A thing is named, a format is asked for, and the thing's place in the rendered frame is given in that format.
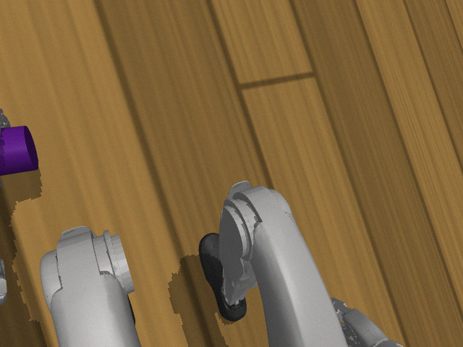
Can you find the right robot hand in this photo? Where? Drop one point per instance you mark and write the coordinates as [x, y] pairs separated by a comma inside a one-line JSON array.
[[358, 329]]

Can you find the right robot foot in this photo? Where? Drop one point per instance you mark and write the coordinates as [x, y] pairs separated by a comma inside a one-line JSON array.
[[213, 270]]

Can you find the bottle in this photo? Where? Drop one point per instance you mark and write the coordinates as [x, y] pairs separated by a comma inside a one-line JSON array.
[[17, 151]]

